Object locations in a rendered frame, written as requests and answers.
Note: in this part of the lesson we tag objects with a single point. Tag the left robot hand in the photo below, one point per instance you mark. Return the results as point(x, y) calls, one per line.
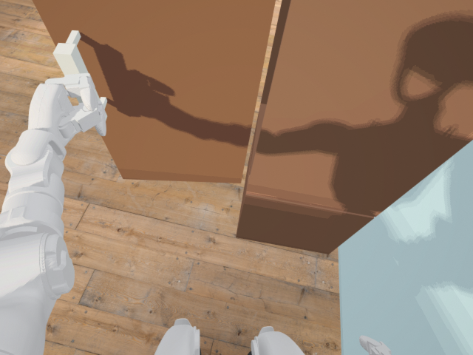
point(51, 110)

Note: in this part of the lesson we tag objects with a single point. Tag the right robot hand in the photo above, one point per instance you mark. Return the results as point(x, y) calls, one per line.
point(373, 347)

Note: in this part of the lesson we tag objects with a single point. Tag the left robot upper arm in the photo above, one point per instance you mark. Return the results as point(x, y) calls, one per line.
point(35, 271)

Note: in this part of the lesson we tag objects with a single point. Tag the robot right shin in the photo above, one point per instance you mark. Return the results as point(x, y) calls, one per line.
point(266, 329)

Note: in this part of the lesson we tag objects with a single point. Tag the left robot thigh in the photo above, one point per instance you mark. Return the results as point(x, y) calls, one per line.
point(180, 340)

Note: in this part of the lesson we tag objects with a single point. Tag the left robot forearm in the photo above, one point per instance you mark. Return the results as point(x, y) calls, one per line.
point(35, 197)

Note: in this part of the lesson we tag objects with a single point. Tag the handle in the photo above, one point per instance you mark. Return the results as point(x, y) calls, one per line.
point(70, 61)

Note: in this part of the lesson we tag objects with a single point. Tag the cupboard door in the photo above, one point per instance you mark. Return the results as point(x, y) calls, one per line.
point(181, 79)

